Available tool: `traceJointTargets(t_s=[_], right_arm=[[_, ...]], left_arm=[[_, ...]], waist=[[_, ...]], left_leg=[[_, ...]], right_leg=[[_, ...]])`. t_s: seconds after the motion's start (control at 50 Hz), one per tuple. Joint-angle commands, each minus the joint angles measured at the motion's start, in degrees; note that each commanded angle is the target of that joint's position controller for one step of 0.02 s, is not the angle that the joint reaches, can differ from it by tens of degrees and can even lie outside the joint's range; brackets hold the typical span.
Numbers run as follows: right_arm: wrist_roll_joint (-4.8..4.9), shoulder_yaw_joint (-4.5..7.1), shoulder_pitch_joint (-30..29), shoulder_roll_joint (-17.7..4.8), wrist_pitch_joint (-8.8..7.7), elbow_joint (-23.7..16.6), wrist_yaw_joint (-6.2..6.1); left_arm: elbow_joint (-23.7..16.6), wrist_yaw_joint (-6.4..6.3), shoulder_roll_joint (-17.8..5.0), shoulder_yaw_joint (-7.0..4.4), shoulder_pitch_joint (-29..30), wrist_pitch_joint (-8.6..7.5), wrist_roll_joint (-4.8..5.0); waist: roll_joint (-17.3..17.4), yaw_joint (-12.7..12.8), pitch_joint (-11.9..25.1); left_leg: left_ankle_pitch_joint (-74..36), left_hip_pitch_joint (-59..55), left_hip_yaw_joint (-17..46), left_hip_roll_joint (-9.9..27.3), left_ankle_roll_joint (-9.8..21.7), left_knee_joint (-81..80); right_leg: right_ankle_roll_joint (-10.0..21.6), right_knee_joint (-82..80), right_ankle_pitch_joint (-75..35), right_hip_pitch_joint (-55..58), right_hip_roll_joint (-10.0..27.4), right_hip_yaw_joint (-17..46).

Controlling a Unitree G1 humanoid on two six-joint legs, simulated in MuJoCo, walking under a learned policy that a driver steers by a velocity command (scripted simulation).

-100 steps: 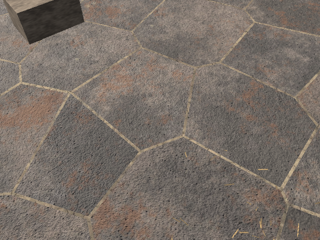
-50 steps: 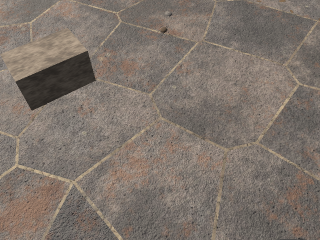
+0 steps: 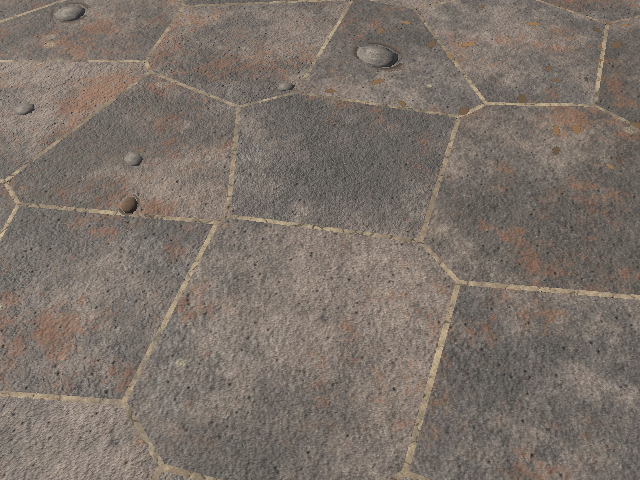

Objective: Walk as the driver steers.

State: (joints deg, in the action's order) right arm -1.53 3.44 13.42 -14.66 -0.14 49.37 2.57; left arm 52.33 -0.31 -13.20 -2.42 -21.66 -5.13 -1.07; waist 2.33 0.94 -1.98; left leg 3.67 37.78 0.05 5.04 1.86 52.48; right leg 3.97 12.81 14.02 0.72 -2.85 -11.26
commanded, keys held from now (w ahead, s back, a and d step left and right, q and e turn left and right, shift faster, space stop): w+q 0.62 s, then q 0.12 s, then e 0.26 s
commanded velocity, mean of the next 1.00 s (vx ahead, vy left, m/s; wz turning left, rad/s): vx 0.40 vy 0.00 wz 0.43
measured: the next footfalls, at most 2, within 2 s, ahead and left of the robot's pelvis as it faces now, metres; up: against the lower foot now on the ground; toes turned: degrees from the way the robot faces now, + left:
left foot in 0.20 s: +0.26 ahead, +0.11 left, +0.00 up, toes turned +12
right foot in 0.72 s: +0.61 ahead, +0.04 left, +0.00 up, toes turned +27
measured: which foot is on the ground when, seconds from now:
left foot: up 0.00-0.18, down 0.20-0.74, up 0.76-1.00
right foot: down 0.00-0.22, up 0.24-0.70, down 0.72-1.00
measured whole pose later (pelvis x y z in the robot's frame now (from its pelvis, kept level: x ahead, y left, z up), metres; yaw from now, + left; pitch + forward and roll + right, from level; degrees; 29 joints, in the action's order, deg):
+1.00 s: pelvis +0.48 +0.08 +0.00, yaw +26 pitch +0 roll +0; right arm -1.5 1.9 9.2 -15.2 1.1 45.6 -0.2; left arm 48.3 0.5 -13.2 -0.5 -15.3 -2.9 -1.0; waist 1.6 1.7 -4.3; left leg 21.7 24.1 3.5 -1.9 -0.7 47.6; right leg 3.0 22.8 6.3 -16.8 -2.1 -0.4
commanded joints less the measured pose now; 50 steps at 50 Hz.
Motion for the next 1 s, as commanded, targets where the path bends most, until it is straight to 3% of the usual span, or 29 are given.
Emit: traceJointTargets(t_s=[0.02, 0.08, 0.14, 0.16, 0.18, 0.2, 0.22, 0.24, 0.26, 0.28, 0.3, 0.32, 0.36, 0.42, 0.54, 0.62, 0.66, 0.7, 0.72, 0.74, 0.76, 0.78, 0.8, 0.82, 0.84, 0.86, 0.92, 0.96, 1.0], right_arm=[[-0.27, -0.64, -6.70, -0.40, -0.77, -5.30, 0.78], [-0.52, -0.87, -10.64, -0.73, -0.82, -7.36, 1.25], [-0.64, -0.32, -8.46, -1.94, -0.67, -7.53, 0.83], [-0.70, 0.13, -5.06, -2.77, -0.69, -6.78, 0.52], [-0.78, 0.87, 0.42, -4.02, -1.03, -5.35, 0.18], [-1.36, 2.12, 9.17, -6.37, -1.53, -2.66, -0.48], [-1.71, 4.21, 14.09, -13.28, -1.44, -1.97, -1.46], [0.19, 4.92, 11.37, -16.83, -0.94, -3.16, -1.38], [1.18, 4.62, 10.04, -15.08, -0.45, -2.87, -1.73], [1.36, 3.84, 7.21, -12.08, -0.53, -2.64, -2.17], [1.18, 3.08, 4.69, -9.36, -0.77, -2.68, -2.34], [1.56, 2.57, 2.88, -7.89, -1.18, -2.77, -2.58], [1.73, 2.11, 2.22, -7.21, -2.36, -3.16, -2.41], [1.63, 2.62, 4.85, -9.37, -3.16, -2.66, -2.17], [1.43, 2.77, 11.30, -9.64, -2.85, -1.93, -2.36], [0.73, 2.90, 13.36, -10.39, -2.71, -2.02, -2.95], [0.57, 3.09, 11.15, -11.11, -2.49, -2.66, -3.50], [1.03, 3.26, 8.17, -11.86, -2.83, -3.45, -3.36], [2.00, 2.88, 7.18, -10.37, -3.33, -4.30, -2.95], [2.57, 1.38, 9.68, -4.40, -3.48, -6.41, -3.19], [3.14, 1.87, 18.48, -6.18, -2.71, -6.87, -3.87], [0.93, 2.17, 18.46, -8.98, -1.47, -3.26, -4.28], [0.29, 1.99, 13.62, -8.25, -1.20, -3.26, -3.65], [0.31, 1.54, 11.47, -6.46, -0.97, -3.53, -3.23], [-0.03, 1.07, 9.87, -5.12, -0.40, -3.69, -2.70], [-0.30, 0.73, 10.67, -4.34, 0.32, -3.25, -2.37], [-0.33, -0.15, 9.93, -3.63, 1.18, -3.04, -2.33], [-0.15, -0.95, 6.49, -2.94, 1.43, -3.48, -2.81], [0.37, -1.12, 3.84, -3.87, 1.82, -3.94, -3.30]], left_arm=[[-2.31, -0.53, -6.09, -1.02, 0.76, -1.03, 0.08], [-0.56, -1.06, -7.24, -1.25, -2.09, -0.51, -0.11], [0.00, -1.60, -9.35, -1.63, -1.61, 0.33, -0.40], [0.01, -1.75, -10.35, -1.88, -1.16, 0.82, -0.55], [-0.17, -1.75, -11.21, -2.11, -0.92, 1.42, -0.59], [-0.88, -1.55, -11.47, -2.12, 0.00, 1.71, -0.37], [-3.66, -1.00, -6.96, -1.02, -1.37, 1.38, 0.28], [-7.40, -0.06, -6.31, -1.13, 0.80, 0.83, 0.48], [-8.49, 0.20, -8.15, -1.24, 7.40, 0.25, -0.20], [-8.93, 0.40, -7.42, -0.85, 8.05, -0.53, 0.44], [-8.03, 0.28, -7.17, -0.89, 6.87, -0.65, 0.35], [-7.97, 0.23, -7.00, -0.89, 6.18, 0.24, -0.72], [-7.60, 0.62, -6.15, -0.74, 4.34, 2.35, -1.85], [-9.45, 1.03, -5.38, -0.56, 8.28, 3.55, -1.72], [-13.91, 1.43, -5.56, -0.14, 21.38, 3.25, -1.11], [-16.30, 1.66, -6.22, 0.26, 26.24, 2.32, -0.58], [-15.74, 1.22, -7.33, 0.03, 22.48, 1.65, -0.51], [-12.56, 0.06, -9.77, -0.92, 11.61, 0.56, -0.66], [-11.42, -0.61, -11.92, -1.50, 4.07, -0.50, -1.40], [-11.61, -1.34, -16.06, -2.01, -2.26, -0.55, -2.27], [-12.08, -0.88, -18.73, -3.05, 0.74, 0.79, -0.92], [-13.35, -0.47, -12.26, -1.92, 4.80, 1.51, 0.17], [-13.26, -0.28, -7.03, -0.36, 7.62, 1.43, 0.53], [-12.55, -0.11, -4.74, 0.51, 9.01, 1.36, 0.13], [-11.28, -0.20, -4.33, 0.85, 8.48, 0.97, 0.35], [-10.12, -0.03, -5.33, 0.68, 8.55, 0.80, 0.41], [-8.52, 0.50, -6.47, 0.77, 10.02, 0.44, 0.25], [-7.76, 0.71, -8.41, 0.11, 9.34, 1.05, 0.09], [-7.24, 0.86, -10.50, -0.93, 7.84, 2.30, 0.13]], waist=[[-6.09, 0.40, -4.35], [-5.53, 1.31, -4.94], [-6.98, -0.64, -1.99], [-7.64, -2.32, 0.37], [-7.57, -4.63, 3.85], [-4.79, -8.98, 8.59], [4.43, -9.29, 14.64], [10.67, -6.59, 18.74], [1.42, -7.73, 12.21], [-1.13, -5.60, 5.80], [-4.23, -2.65, 1.82], [-4.07, -0.70, 0.52], [-2.58, 0.85, 1.97], [-1.31, 0.22, 1.16], [1.15, -5.00, -0.37], [1.77, -6.46, -0.41], [2.26, -4.03, -0.31], [1.56, 0.95, 4.24], [-0.76, 4.58, 9.32], [-10.68, 4.65, 17.79], [-22.29, -0.43, 25.57], [-9.98, -1.60, 19.62], [-6.06, -0.99, 12.02], [-5.05, -1.44, 8.70], [-7.26, -1.51, 6.63], [-8.85, -2.43, 6.12], [-9.26, -4.65, 7.92], [-10.50, -3.56, 7.88], [-11.17, -2.32, 8.10]], left_leg=[[-4.77, -0.15, -2.81, -0.05, 0.53, -8.19], [-2.23, -0.91, -5.71, -1.27, 2.79, -13.82], [5.69, -7.29, -9.18, -5.84, 6.18, -16.03], [9.19, -11.41, -9.98, -8.00, 7.60, -16.29], [11.33, -18.04, -9.66, -9.90, 9.17, -18.12], [9.97, -30.79, -6.59, -9.97, 11.44, -23.15], [15.02, -46.96, 14.30, 4.87, 16.93, -25.20], [10.79, -55.53, 44.29, 15.30, 24.69, -34.99], [8.88, -51.93, 36.55, 13.66, 22.47, -36.52], [4.61, -43.99, 29.27, 12.30, 20.23, -37.14], [-1.62, -36.92, 23.82, 9.04, 17.16, -38.01], [-6.35, -32.23, 19.61, 6.18, 15.61, -38.59], [-11.88, -28.80, 15.62, 3.19, 14.97, -39.22], [-11.63, -27.22, 14.10, 1.12, 14.42, -40.69], [-10.31, -33.69, 16.60, 0.27, 11.95, -39.47], [-16.34, -37.82, 19.26, 1.65, 11.25, -35.56], [-24.67, -36.63, 19.51, 1.06, 8.52, -30.87], [-34.24, -33.84, 18.49, -2.65, 4.89, -19.36], [-25.72, -27.44, 16.85, -6.09, 3.09, -7.68], [13.30, -18.05, 9.98, -11.08, 1.86, 9.16], [33.80, -10.14, 6.61, -16.14, 1.14, 20.39], [28.41, -9.27, 8.66, -11.34, 1.07, 23.72], [24.93, -9.21, 7.89, -10.74, 0.23, 21.77], [23.26, -9.64, 8.05, -9.43, -0.47, 18.59], [22.21, -10.68, 8.53, -8.30, -1.01, 14.52], [21.03, -13.87, 7.44, -8.71, -1.53, 12.61], [18.88, -18.69, 3.08, -7.63, -2.60, 1.80], [17.56, -20.41, 1.32, -7.38, -3.02, -5.36], [16.35, -21.54, 0.71, -7.64, -2.96, -8.27]], right_leg=[[4.50, -5.88, -22.60, -3.65, 15.95, 2.78], [3.85, -3.32, -29.47, 1.97, 17.58, 0.59], [2.60, 6.24, -52.63, 6.39, 18.14, -2.27], [2.44, 12.81, -59.55, 6.98, 18.20, -2.88], [2.32, 22.33, -59.77, 5.57, 18.17, -3.04], [0.91, 36.37, -50.15, -1.44, 16.81, -3.79], [-1.61, 56.63, -18.92, -19.26, 11.94, -3.96], [-4.10, 71.64, 17.42, -37.63, -0.47, 6.05], [-3.42, 71.32, 11.96, -43.90, 4.07, 13.56], [-3.13, 66.66, 6.66, -43.31, 6.60, 13.27], [-3.23, 60.76, 4.67, -39.77, 8.46, 13.09], [-4.01, 57.23, 4.26, -36.31, 9.35, 13.30], [-5.43, 53.76, 3.65, -32.18, 9.42, 12.65], [-7.06, 47.15, -0.87, -34.52, 9.30, 11.28], [-7.70, 31.12, -11.68, -39.89, 7.42, 11.58], [-6.42, 23.81, -11.65, -37.94, 4.99, 11.85], [-4.91, 19.02, -9.37, -30.51, 3.15, 12.42], [-2.85, 13.33, -11.16, -15.21, 0.68, 11.52], [-0.97, 11.58, -17.49, -2.05, 6.66, 15.57], [1.44, 15.51, -37.46, 11.29, 24.16, 29.12], [10.60, 13.00, -48.54, 14.77, 32.38, 48.69], [10.75, 12.22, -42.91, 7.17, 28.62, 43.92], [9.69, 10.80, -42.59, 0.04, 24.13, 34.95], [8.27, 9.10, -43.21, -4.05, 20.85, 29.41], [7.72, 7.47, -44.62, -6.85, 18.55, 25.85], [7.45, 6.66, -46.87, -9.89, 16.78, 23.07], [8.06, 6.65, -52.21, -12.37, 14.11, 19.77], [8.12, 6.73, -49.15, -13.04, 12.99, 19.95], [8.15, 6.29, -38.56, -14.02, 12.82, 22.11]])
